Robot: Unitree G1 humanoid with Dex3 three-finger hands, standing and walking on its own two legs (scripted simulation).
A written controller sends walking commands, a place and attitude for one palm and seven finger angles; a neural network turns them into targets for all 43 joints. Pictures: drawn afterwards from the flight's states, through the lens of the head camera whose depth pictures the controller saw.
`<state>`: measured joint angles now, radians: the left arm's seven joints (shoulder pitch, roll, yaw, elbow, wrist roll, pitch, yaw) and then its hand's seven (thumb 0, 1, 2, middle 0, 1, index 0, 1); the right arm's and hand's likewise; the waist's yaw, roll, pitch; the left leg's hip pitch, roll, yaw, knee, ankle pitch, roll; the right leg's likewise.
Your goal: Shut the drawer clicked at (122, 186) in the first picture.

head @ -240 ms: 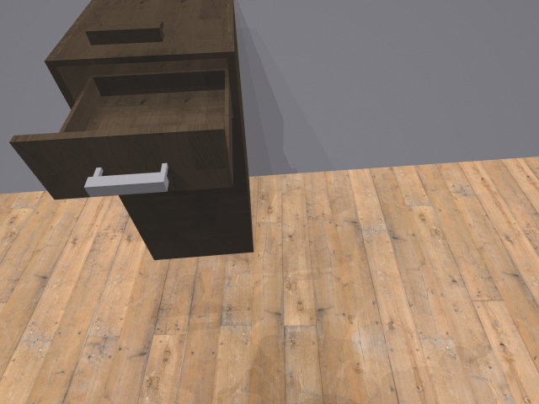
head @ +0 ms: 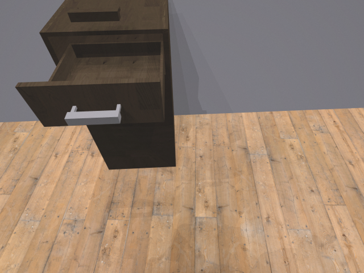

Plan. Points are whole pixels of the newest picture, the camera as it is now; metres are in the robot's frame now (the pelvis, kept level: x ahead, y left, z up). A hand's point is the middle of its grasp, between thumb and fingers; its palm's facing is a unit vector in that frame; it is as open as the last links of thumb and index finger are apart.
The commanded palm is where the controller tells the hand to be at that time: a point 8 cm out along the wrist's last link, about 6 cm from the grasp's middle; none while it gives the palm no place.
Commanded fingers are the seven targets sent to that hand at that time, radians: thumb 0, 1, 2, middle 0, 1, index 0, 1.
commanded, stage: turn or walk to find it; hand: left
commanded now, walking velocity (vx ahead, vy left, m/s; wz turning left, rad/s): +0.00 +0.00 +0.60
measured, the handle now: (95, 112) +0.52 +0.28 +0.03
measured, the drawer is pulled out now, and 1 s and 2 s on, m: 0.27 0.27 0.27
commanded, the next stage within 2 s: stand and wait in 0.40 s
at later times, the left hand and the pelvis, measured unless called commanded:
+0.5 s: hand out of the picture +0.05 +0.24 -0.16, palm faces +0.30 -0.92 -0.27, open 7.4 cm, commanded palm none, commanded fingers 0.00 0.90 0.90 -0.20 -0.30 -0.20 -0.30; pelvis +0.00 +0.01 +0.00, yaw +18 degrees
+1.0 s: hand out of the picture -0.03 +0.16 -0.18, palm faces +0.38 -0.90 -0.18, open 7.4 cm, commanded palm none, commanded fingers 0.00 0.90 0.90 -0.20 -0.30 -0.20 -0.30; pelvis +0.04 +0.00 +0.00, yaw +19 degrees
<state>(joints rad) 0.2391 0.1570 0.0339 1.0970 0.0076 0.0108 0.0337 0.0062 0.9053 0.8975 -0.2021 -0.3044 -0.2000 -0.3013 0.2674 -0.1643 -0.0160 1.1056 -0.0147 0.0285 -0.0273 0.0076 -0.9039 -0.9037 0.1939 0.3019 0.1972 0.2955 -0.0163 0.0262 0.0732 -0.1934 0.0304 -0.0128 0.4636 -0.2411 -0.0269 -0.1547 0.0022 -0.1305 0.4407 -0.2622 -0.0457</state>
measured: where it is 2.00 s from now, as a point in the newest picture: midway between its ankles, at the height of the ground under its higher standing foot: outside the picture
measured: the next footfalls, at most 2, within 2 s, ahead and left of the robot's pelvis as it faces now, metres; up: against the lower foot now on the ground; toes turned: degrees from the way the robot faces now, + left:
right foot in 0.56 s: +0.07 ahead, -0.12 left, +0.00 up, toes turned +19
left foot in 0.82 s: +0.03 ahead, +0.13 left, +0.00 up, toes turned +19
